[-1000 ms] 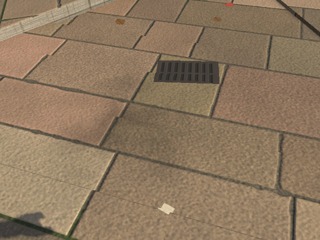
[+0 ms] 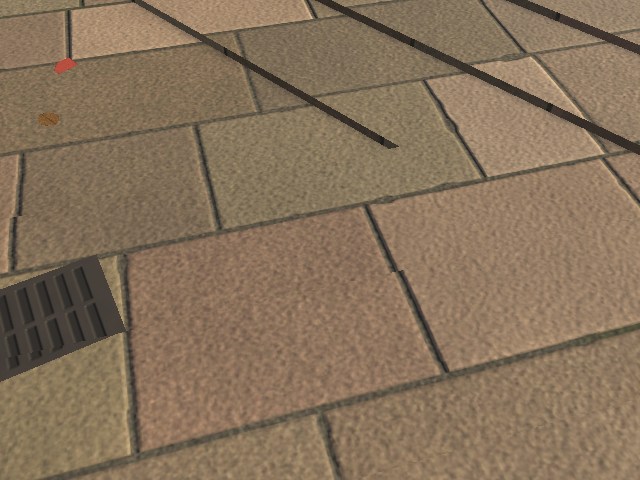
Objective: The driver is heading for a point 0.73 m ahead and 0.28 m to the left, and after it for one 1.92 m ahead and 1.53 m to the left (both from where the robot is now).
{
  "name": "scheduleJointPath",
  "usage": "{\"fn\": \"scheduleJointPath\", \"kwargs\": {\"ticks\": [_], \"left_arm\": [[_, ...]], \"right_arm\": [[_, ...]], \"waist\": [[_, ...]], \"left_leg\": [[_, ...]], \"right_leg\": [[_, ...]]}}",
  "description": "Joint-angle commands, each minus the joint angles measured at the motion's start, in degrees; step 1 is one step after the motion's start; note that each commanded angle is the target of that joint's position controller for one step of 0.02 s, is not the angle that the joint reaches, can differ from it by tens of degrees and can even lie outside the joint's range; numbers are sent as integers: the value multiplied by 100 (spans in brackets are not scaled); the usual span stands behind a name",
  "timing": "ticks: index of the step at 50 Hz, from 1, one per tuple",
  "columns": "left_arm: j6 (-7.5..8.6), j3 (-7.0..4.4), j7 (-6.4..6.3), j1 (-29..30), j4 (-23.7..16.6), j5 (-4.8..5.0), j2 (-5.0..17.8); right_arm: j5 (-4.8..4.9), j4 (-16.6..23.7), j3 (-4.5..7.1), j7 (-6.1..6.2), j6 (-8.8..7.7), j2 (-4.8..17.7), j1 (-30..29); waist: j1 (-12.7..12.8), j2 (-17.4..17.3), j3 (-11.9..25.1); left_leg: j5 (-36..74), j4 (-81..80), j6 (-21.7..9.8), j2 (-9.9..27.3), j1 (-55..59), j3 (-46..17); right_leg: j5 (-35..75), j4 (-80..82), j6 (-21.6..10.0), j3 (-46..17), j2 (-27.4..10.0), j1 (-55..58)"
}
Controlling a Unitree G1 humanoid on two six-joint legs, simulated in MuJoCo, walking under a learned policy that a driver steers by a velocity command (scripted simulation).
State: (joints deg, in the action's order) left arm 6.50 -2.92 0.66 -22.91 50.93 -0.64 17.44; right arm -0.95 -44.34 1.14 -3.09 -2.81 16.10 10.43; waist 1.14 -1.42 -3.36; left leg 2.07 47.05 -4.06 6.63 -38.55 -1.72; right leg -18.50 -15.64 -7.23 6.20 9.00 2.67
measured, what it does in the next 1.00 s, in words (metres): goes down, turning left: left foot 0.04 m lower, then right foot 0.03 m lower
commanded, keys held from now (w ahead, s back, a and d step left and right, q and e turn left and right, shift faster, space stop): w+q+shift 1.00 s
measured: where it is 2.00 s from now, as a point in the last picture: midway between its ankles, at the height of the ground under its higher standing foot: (34, 168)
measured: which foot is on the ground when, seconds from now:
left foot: up 0.00-0.14, down 0.16-0.52, up 0.54-0.96, down 0.98-1.00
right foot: down 0.00-0.16, up 0.18-0.52, down 0.54-0.96, up 0.98-1.00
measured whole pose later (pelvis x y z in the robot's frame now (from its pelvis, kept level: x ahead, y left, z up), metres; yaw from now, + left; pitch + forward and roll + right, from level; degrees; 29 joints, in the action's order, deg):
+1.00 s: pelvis +0.98 +0.24 -0.12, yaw +52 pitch +0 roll -3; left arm 3.3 -1.3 -1.5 -29.5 53.6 -2.4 15.4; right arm -1.7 -39.8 1.2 -3.5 -1.8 18.4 -0.3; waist 2.0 -2.9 -2.7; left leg -11.4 34.9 -12.6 -6.0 -24.9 6.9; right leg -21.8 -60.8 2.4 13.3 -2.3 3.0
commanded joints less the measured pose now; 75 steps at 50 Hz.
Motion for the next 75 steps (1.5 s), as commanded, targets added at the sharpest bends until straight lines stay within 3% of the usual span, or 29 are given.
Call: {"fn": "scheduleJointPath", "kwargs": {"ticks": [1, 5, 8, 9, 10, 12, 13, 14, 20, 24, 27, 28, 29, 30, 32, 35, 44, 48, 50, 51, 52, 58, 65, 68, 69, 70, 71, 73, 75], "left_arm": [[324, -22, -21, 270, -243, 123, 469], [224, -42, -232, 167, -89, 42, 822], [99, -116, -397, 1623, -490, -22, 1123], [57, -109, -308, 2054, -545, 54, 906], [134, 148, -264, 1390, -1071, -70, 97], [230, 287, -164, 1019, -1424, -147, 385], [161, 228, -113, 1193, -1230, -265, 613], [43, 198, -50, 1134, -1284, -364, 740], [-116, 356, 142, 2204, -1596, -128, 340], [-83, 293, 57, 2441, -1704, -89, 494], [22, -97, -164, -504, -989, -145, 1322], [-8, -145, -243, -1549, -771, -314, 1552], [-45, -293, -185, -898, -895, -369, 2121], [-94, -248, -153, 6, -1135, -271, 1371], [-129, -75, -133, 442, -1015, -321, 714], [3, 75, -96, -143, -351, -65, 207], [93, 2, -261, -98, -154, 7, 704], [-257, -133, -313, 413, -321, -148, 1169], [-175, 51, -189, 210, -807, -366, 352], [-61, 73, -159, 319, -1384, -148, 610], [72, 99, -152, 742, -1365, -172, 820], [-334, 161, -25, 1514, -1527, -328, 490], [-216, 164, 43, 2170, -1706, -90, 395], [-178, -148, -120, 104, -1109, -38, 924], [-180, -253, -185, -1020, -811, -130, 1187], [-192, -196, -168, -1673, -613, -292, 1326], [-223, -272, -61, -1134, -644, -282, 1538], [-221, -163, -11, 166, -902, -228, 562], [-131, -73, -1, -144, -538, -238, 385]], "right_arm": [[46, 307, -17, -183, -107, 110, -608], [-82, 6, 96, -212, -84, 492, -190], [-14, -946, 490, -52, 142, 1275, 2920], [59, -1085, 552, 5, 149, 1292, 3354], [8, -995, 558, 45, 99, 1578, 2527], [-31, -708, 524, 252, 33, 1196, 2176], [-41, -614, 470, 308, 73, 949, 1459], [-47, -425, 480, 369, 7, 1194, 1033], [201, -437, 588, 201, -328, 1178, 987], [93, -486, 677, 238, -219, 1320, 1441], [-41, -389, 690, 266, -204, 1435, 1008], [-85, -144, 394, 324, -242, 315, 765], [337, 281, 264, 368, -252, 204, 1956], [104, 39, 293, 417, -124, 776, 1137], [-34, 93, 352, 219, -1, 846, 276], [-104, 413, 239, -27, 218, 359, -181], [-157, 752, 11, -334, 162, 487, -1182], [-160, -227, 345, -18, 192, 1172, 1730], [7, -240, 537, 203, 254, 1906, 1370], [-58, -31, 640, 244, 298, 2132, 1629], [-73, -15, 603, 334, 293, 1718, 1473], [15, -10, 441, 369, -169, 1238, 488], [57, -396, 473, 313, -271, 1046, 1360], [-136, -438, 550, 344, -163, 1462, 1175], [-149, -383, 453, 347, -189, 1014, 1028], [-163, -150, 139, 359, -298, -156, 861], [213, 90, 122, 371, -385, 56, 2019], [-82, -1, 153, 319, -215, 636, 559], [-224, 251, 72, 173, -130, 346, 142]], "waist": [[-16, 169, -530], [-403, 463, -134], [-2128, 326, 992], [-2339, -774, 465], [-910, -1738, 326], [-567, -176, 939], [-152, 742, 44], [133, 293, -290], [-204, 282, -263], [-564, -78, 35], [1019, 214, 1541], [1165, 1519, 1975], [156, 3223, 3008], [306, 1508, 1960], [324, 438, 546], [30, 1013, 237], [-412, 396, -21], [-1826, 355, 1011], [-702, -971, 736], [-903, -872, 1993], [-850, 33, 1077], [220, 577, -464], [-504, -16, -82], [670, 59, 903], [1157, 238, 1358], [1020, 1821, 1328], [135, 3017, 2114], [191, 419, 354], [27, 155, 137]], "left_leg": [[1972, -1196, -215, -358, 1477, 606], [1991, -1535, -435, -898, 2035, 928], [508, -988, -1017, -1042, 4729, 503], [549, -2040, -1515, -650, 5124, 83], [2175, -1130, -1810, 60, 5936, -1425], [-1392, -2804, -2397, 995, 5664, -3842], [-2320, -3430, -1918, 599, 4200, -3485], [-2344, -3600, -1953, 593, 3268, -3562], [-576, -3430, -987, -890, 1239, -1639], [-42, -2538, -673, -726, 2562, -2128], [710, 1402, -352, -1083, 1908, -1724], [-3893, 3740, -407, -1364, 531, -1301], [-3487, 4687, -294, -1437, -652, -798], [-2473, 4273, -339, -846, -1026, -522], [-1710, 3470, -181, -469, -640, -318], [-1642, 2703, -162, -187, -438, -191], [835, -1017, -537, -968, 1494, 1221], [-322, -1222, -1222, -1107, 4920, 589], [1770, -552, -1656, -79, 5985, -1394], [-284, -1885, -2881, 836, 7247, -3681], [-1932, -3214, -2612, 967, 6291, -4382], [-675, -3627, -1769, -427, 1415, -2424], [773, -2804, -855, -546, 3019, -1855], [2729, 120, -591, -558, 3695, -1531], [1674, 2187, -480, -830, 2384, -1317], [-3685, 4856, -433, -1568, 566, -1141], [-3314, 4865, -430, -1722, -783, -1118], [-2010, 4281, -315, -870, -957, -539], [-2024, 4078, -304, -712, -676, -653]], "right_leg": [[2146, 1545, 48, -59, -1369, -1708], [5590, 489, 546, 446, -1716, -320], [7734, -4302, 790, 499, -1587, -1566], [2353, -7561, 796, 630, -520, -2920], [-1094, -8455, 927, -334, -450, -5034], [-815, -7307, 866, -1609, -957, -5682], [-481, -6358, 807, -1369, -1254, -5227], [-575, -5617, 914, -1461, -1369, -4780], [3259, -1839, 901, -815, -1389, -1962], [2708, -1118, 859, -861, -1127, -1737], [912, -1760, 732, -1119, -1456, 1184], [449, -2112, 942, -2363, -2832, 2242], [-733, -511, 135, -5985, -4214, 2782], [-2337, 85, 28, -5491, -3705, 1739], [-236, -41, 240, -3158, -2948, 103], [2448, -120, 524, -1401, -2451, -386], [5885, -28, 901, 895, -1949, -341], [6279, -4646, 818, 641, -2205, -1594], [-1469, -8257, 848, 85, -1038, -4521], [-1489, -8336, 1033, -947, -887, -5665], [-1008, -7300, 961, -1170, -1171, -6023], [-90, -4012, 1370, -925, -1682, -3226], [2972, -1316, 740, -710, -1325, -2147], [1522, -1179, 522, -469, -1024, -644], [513, -1761, 428, -959, -1393, 810], [595, -2105, 577, -2422, -2595, 1439], [-1536, -35, -190, -6205, -3547, 2131], [-1826, 268, -393, -4355, -2834, 216], [-680, 128, -318, -3344, -2449, -743]]}}
Keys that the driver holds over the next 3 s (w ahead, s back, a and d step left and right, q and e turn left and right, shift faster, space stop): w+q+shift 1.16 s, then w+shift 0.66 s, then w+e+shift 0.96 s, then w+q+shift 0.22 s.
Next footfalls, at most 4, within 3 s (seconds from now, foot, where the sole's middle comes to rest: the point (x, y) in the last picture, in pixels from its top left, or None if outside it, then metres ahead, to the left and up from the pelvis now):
0.16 left None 0.36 0.07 -0.80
0.54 right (349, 339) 0.84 -0.03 -0.84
0.98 left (213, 271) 1.06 0.33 -0.87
1.38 right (146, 180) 1.44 0.60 -0.91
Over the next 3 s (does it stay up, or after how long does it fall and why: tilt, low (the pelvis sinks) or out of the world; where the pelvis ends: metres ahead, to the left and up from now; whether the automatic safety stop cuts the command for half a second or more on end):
stays up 1.94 1.77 -0.14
